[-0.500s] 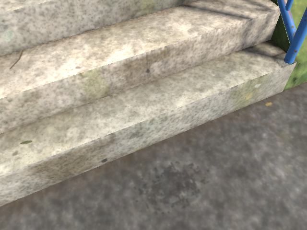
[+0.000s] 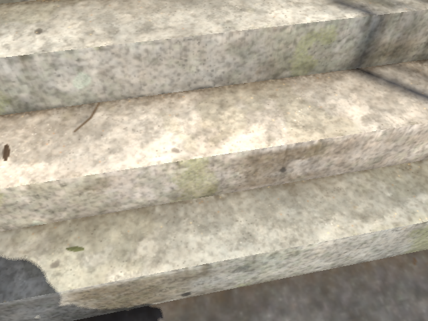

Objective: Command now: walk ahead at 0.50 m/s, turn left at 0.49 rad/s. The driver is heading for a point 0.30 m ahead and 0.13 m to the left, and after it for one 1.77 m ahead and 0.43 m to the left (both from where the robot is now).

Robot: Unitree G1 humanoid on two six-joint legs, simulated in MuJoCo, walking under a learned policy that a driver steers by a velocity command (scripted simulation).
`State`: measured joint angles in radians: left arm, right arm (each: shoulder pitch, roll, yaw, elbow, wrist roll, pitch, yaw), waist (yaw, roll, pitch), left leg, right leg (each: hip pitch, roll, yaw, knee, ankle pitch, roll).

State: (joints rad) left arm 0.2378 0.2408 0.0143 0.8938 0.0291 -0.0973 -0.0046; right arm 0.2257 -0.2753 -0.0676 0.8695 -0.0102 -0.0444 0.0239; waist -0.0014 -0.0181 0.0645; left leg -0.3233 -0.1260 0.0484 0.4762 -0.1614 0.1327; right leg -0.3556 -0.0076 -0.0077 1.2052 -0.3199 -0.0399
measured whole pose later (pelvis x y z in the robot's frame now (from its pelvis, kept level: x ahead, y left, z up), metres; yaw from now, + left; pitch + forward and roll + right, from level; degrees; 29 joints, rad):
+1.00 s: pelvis +0.32 +0.05 +0.01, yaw +30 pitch +1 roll +0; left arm 0.23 0.17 -0.01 0.80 0.02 0.00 0.02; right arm 0.21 -0.17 0.02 0.81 -0.03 -0.05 -0.02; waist 0.03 -0.04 -0.03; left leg -0.20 -0.06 0.04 0.40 -0.22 0.07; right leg -0.46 -0.05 -0.08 1.09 -0.34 0.02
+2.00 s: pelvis +0.32 +0.03 +0.02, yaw +29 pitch -1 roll +0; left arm 0.12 0.21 -0.06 0.98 0.01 -0.06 0.02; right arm 0.09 -0.21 0.07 0.94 -0.02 -0.06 -0.01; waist 0.01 0.01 0.00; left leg -0.08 -0.03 0.04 0.22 -0.13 0.03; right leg -0.08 0.04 -0.05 0.21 -0.12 -0.05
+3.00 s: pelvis +0.32 +0.02 +0.02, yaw +29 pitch -1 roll +0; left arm 0.14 0.24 -0.06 1.08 0.00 -0.03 0.02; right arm 0.17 -0.25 0.07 1.00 -0.02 -0.02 -0.01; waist -0.01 0.02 0.03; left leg -0.11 -0.01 0.03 0.29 -0.16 0.02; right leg -0.10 0.05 -0.04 0.27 -0.15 -0.06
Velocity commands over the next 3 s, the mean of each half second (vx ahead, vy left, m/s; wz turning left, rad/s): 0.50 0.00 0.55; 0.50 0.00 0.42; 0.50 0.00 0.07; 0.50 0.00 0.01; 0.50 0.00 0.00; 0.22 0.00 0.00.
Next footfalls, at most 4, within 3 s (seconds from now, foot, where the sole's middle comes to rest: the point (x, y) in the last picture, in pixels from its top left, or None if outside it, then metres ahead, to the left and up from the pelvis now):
0.34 right None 0.34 -0.11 -0.77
0.78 left None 0.30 0.13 -0.77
1.10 right None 0.40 -0.03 -0.77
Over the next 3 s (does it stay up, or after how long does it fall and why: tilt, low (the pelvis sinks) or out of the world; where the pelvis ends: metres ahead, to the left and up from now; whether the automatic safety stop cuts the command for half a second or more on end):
stays up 0.32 0.02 0.02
